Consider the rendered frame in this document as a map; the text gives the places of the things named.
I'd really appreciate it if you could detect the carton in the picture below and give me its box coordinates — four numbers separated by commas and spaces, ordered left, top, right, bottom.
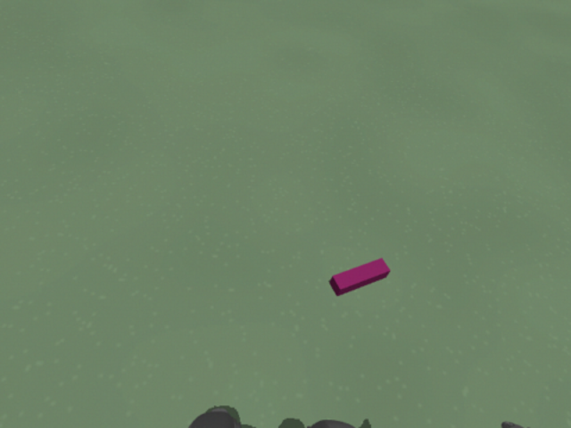
330, 258, 391, 296

